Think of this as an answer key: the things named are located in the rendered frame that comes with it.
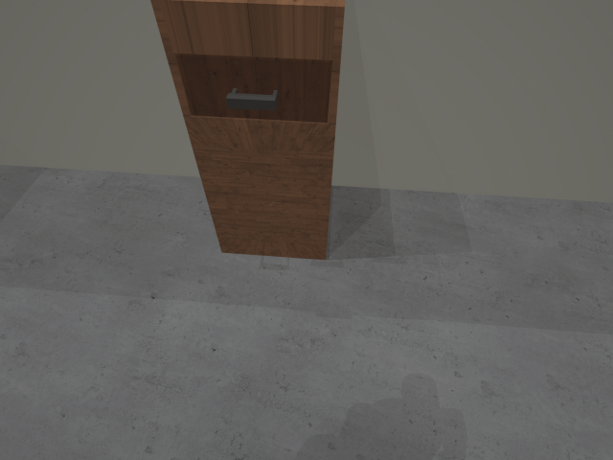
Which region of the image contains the cabinet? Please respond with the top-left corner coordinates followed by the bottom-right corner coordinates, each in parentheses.
top-left (150, 0), bottom-right (345, 260)

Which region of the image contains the handle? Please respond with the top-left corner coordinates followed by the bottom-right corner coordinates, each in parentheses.
top-left (226, 88), bottom-right (278, 110)

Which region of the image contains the drawer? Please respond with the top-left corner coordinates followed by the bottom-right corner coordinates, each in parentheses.
top-left (176, 54), bottom-right (332, 123)

